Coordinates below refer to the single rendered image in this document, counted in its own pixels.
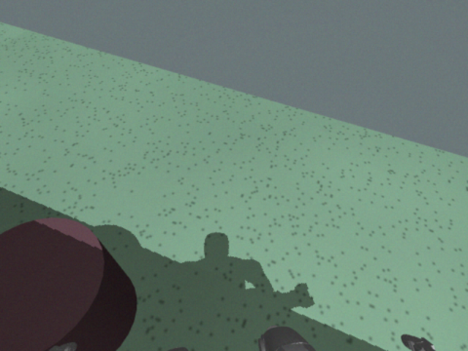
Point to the right robot hand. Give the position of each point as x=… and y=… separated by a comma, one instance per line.
x=415, y=344

